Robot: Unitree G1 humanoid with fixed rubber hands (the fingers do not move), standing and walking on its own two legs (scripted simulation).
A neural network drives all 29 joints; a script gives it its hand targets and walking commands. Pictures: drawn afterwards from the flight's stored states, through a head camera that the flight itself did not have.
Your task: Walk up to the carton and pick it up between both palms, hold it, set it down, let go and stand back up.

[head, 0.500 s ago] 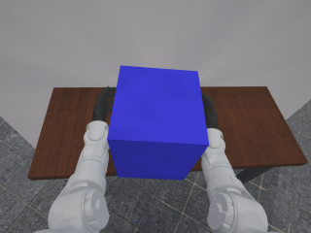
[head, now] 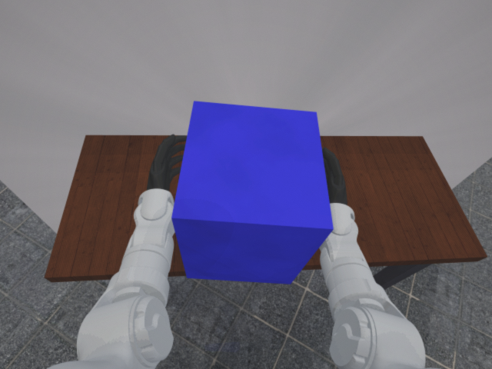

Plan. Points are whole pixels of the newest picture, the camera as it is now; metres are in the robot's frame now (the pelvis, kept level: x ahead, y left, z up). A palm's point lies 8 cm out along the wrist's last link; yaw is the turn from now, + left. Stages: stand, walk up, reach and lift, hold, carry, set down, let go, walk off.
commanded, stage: reach and lift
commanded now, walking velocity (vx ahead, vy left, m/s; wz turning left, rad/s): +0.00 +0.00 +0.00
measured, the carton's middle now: (246, 201) +0.39 +0.02 +0.01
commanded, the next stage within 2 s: none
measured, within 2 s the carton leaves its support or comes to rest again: leaves its support in 1.14 s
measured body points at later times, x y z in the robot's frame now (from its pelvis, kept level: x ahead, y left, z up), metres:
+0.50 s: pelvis -0.01 +0.00 +0.00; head +0.05 +0.02 +0.44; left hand +0.39 +0.17 +0.04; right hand +0.40 -0.12 +0.05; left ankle -0.01 +0.12 -0.75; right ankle -0.02 -0.12 -0.75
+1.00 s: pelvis -0.03 -0.01 +0.00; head +0.03 +0.03 +0.44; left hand +0.38 +0.16 +0.04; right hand +0.38 -0.13 +0.05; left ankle -0.01 +0.12 -0.75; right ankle -0.02 -0.12 -0.75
